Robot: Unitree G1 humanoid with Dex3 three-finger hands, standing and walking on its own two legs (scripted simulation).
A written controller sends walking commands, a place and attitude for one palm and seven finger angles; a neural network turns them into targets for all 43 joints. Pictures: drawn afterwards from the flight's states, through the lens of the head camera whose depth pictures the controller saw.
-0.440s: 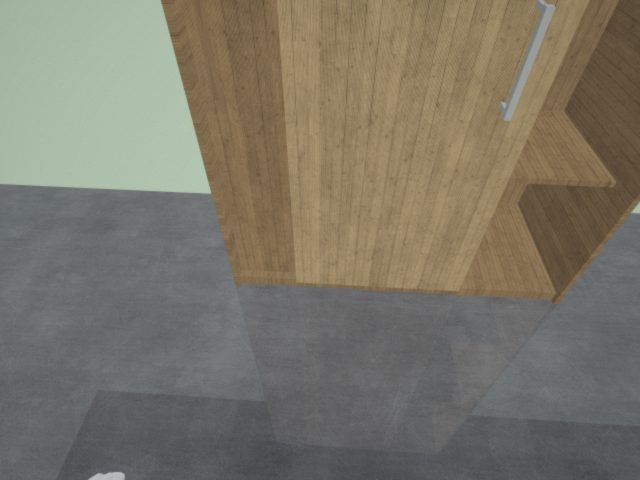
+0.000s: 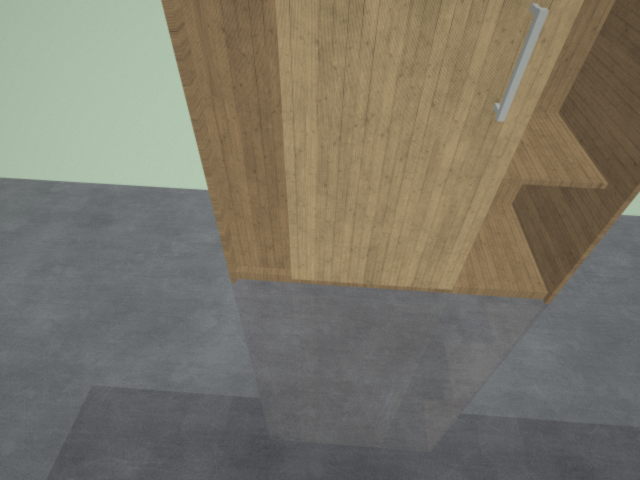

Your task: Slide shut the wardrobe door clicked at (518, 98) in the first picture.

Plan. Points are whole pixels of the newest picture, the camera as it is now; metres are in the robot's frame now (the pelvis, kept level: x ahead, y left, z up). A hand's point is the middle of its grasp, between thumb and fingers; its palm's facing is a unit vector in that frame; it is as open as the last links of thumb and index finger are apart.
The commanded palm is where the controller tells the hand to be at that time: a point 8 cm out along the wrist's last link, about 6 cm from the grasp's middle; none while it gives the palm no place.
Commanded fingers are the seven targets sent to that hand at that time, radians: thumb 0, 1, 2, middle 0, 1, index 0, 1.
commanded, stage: stand and wait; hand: left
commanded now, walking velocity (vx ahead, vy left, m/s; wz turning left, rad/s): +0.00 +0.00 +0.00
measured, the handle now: (516, 66) +0.91 -0.37 +0.13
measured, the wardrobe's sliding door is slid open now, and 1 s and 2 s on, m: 0.37 0.37 0.37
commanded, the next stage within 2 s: look at it before walking up in 0.38 s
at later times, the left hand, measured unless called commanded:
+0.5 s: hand out of the picture +0.07 +0.25 -0.15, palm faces -0.01 -0.94 -0.35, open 7.3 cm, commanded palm none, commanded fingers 0.00 0.90 0.90 -0.20 -0.30 -0.20 -0.30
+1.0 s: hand out of the picture +0.07 +0.25 -0.15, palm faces -0.01 -0.94 -0.34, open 7.3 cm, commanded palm none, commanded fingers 0.00 0.90 0.90 -0.20 -0.30 -0.20 -0.30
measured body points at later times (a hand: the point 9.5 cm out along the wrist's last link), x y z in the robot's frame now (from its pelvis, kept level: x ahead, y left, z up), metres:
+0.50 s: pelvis +0.00 +0.00 +0.00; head -0.01 -0.01 +0.45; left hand +0.08 +0.30 -0.12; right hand +0.07 -0.30 -0.13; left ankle +0.00 +0.12 -0.74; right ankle +0.01 -0.12 -0.74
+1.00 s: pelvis +0.00 +0.00 +0.00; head +0.00 -0.01 +0.45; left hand +0.07 +0.29 -0.13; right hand +0.08 -0.30 -0.13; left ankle +0.00 +0.12 -0.74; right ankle +0.01 -0.12 -0.74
